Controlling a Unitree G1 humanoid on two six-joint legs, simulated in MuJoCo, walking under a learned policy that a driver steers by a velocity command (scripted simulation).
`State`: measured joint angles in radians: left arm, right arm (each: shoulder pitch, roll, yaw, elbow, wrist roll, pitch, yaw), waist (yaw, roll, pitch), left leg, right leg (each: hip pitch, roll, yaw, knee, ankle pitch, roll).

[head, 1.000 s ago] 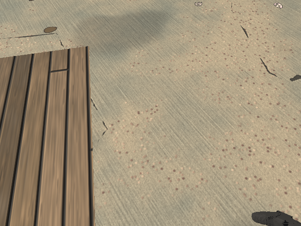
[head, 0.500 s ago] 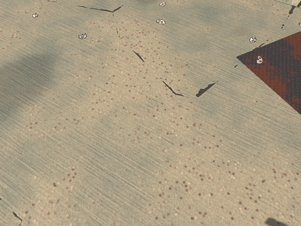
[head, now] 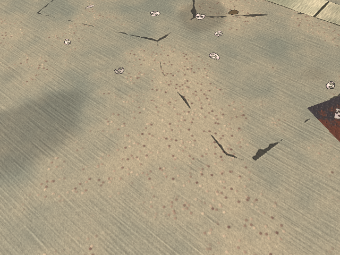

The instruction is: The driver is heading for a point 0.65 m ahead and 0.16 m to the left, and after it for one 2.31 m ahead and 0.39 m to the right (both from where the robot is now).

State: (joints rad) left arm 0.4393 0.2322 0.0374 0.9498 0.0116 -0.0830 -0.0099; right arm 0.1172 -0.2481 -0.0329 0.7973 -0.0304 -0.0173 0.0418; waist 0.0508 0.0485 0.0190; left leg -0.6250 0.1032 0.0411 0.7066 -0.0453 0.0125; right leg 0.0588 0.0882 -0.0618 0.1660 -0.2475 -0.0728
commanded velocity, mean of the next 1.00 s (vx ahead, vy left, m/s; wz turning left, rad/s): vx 0.40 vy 0.00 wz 0.11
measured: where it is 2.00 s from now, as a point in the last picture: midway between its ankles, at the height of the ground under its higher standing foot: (177, 162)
